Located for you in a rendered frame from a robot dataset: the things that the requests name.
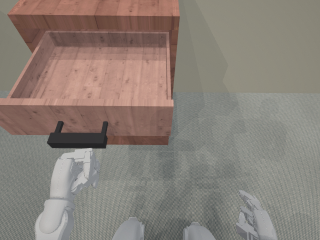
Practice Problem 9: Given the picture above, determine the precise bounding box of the right robot hand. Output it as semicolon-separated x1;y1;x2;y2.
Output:
236;190;278;240

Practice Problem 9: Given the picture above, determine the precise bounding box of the cabinet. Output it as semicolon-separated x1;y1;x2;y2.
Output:
7;0;180;145

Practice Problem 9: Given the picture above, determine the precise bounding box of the left robot thigh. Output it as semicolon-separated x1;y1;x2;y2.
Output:
112;220;145;240

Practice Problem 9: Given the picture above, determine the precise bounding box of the left robot hand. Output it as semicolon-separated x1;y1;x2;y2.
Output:
50;148;100;202

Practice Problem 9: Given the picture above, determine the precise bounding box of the left robot forearm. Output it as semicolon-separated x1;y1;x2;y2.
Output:
34;198;76;240

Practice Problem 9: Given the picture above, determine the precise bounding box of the handle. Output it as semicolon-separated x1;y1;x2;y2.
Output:
47;121;108;149

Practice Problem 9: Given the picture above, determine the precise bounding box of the drawer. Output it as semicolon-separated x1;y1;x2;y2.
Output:
0;31;174;136

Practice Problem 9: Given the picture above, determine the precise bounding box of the robot right shin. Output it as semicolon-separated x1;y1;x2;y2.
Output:
190;222;200;226

